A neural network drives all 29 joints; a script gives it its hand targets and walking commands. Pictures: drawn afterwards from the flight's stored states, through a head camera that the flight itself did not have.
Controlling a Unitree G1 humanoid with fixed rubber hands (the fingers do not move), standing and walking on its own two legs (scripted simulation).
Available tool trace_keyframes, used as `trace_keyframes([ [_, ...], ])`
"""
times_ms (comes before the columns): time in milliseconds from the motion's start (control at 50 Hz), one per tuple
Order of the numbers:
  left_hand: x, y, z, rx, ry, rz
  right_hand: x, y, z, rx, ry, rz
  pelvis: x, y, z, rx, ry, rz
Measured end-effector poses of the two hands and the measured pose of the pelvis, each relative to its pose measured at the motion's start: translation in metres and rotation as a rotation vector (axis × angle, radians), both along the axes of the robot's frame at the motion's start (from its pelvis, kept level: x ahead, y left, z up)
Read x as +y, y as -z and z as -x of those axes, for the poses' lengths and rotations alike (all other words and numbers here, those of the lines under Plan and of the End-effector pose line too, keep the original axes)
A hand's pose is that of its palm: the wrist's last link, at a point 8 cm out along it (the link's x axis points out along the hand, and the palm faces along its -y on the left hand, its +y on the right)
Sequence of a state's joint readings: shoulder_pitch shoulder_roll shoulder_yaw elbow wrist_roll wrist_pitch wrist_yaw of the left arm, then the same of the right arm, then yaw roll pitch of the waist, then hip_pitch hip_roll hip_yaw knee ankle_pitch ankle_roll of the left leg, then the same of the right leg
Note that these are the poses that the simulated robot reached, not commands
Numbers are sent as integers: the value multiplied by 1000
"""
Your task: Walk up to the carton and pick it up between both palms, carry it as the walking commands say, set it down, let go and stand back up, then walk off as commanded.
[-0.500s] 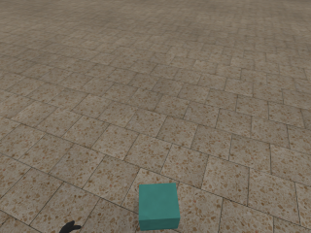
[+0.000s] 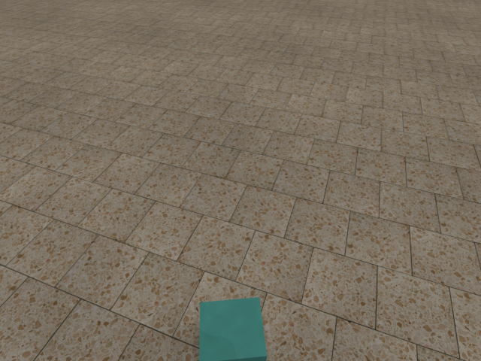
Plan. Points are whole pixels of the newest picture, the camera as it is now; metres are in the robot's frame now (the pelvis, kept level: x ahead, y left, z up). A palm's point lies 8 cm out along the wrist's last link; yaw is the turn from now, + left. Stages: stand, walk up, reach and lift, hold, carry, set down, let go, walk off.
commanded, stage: walk off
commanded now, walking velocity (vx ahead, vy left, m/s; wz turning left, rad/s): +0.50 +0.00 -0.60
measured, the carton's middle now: (232, 336) +0.39 +0.07 -0.67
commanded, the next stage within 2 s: none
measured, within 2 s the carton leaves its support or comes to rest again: rests again in 1.46 s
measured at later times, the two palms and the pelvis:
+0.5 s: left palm (132, 310) +0.26 +0.24 -0.11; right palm (408, 294) +0.31 -0.31 -0.11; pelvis +0.22 -0.02 -0.01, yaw -17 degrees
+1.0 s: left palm (251, 178) +0.66 +0.01 -0.13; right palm (440, 290) +0.34 -0.41 -0.15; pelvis +0.44 -0.17 -0.03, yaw -31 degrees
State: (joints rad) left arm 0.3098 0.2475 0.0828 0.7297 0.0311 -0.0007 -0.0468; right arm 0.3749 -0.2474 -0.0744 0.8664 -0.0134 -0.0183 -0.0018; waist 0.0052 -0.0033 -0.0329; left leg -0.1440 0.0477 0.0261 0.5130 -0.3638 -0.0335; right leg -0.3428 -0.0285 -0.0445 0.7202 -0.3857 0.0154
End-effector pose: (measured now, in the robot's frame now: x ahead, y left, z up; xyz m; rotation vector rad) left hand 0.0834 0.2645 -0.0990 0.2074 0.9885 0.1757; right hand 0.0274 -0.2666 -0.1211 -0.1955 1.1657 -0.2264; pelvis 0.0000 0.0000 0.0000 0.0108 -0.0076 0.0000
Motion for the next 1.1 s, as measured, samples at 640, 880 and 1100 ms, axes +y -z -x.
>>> trace_keyframes([
  [640,-68,15,-351,51,307,1,-43,-22,-259,-135,271,52,-29,-2,-287,31,344,23],
  [880,-196,2,-544,-84,485,53,-81,1,-258,66,435,-8,-104,5,-392,44,450,-5],
  [1100,-268,9,-583,85,574,-71,-195,5,-380,-132,541,-5,-195,6,-471,11,615,-42],
])
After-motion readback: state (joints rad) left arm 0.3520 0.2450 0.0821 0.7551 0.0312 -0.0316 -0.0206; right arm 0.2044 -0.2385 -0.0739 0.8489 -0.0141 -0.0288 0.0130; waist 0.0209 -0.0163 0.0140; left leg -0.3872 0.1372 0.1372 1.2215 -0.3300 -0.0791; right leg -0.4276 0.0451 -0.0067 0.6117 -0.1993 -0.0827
